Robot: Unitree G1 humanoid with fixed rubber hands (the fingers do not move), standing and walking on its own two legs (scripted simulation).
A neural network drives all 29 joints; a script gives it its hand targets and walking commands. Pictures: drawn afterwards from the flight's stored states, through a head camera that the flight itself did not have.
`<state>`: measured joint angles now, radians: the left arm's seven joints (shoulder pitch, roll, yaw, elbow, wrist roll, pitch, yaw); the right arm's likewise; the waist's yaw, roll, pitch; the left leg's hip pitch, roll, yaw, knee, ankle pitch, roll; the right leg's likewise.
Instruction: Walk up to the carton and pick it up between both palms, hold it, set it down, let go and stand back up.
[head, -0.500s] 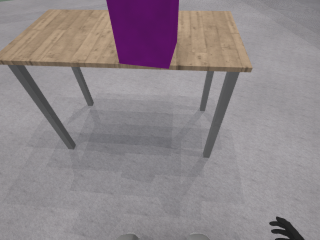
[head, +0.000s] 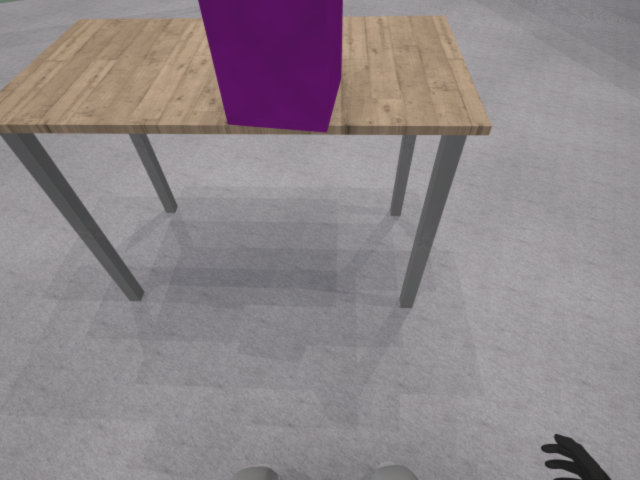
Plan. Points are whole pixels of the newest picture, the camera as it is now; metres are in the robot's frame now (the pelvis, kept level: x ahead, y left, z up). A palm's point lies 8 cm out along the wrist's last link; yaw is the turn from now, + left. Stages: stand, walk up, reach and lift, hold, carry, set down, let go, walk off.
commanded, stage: walk up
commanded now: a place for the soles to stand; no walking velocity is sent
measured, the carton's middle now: (282, 39) +0.83 +0.07 +0.15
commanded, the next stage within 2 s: none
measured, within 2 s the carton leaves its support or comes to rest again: neither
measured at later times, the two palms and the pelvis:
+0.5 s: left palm out of the picture +0.10 +0.35 -0.07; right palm out of the picture +0.12 -0.33 -0.08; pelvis +0.01 +0.01 +0.00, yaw -2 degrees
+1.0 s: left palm out of the picture +0.11 +0.36 -0.07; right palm out of the picture +0.10 -0.32 -0.08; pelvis +0.00 +0.02 +0.00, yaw -3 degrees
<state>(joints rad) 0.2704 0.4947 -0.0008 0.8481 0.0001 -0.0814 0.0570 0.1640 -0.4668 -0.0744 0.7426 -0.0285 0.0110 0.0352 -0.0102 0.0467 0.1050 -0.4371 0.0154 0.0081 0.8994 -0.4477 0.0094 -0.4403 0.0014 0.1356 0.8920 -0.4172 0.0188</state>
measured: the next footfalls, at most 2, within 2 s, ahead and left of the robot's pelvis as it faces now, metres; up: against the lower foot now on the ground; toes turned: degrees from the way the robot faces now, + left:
left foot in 1.60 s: +0.16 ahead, +0.18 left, +0.00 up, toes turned -2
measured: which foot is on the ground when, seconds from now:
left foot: down 0.00-1.00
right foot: down 0.00-1.00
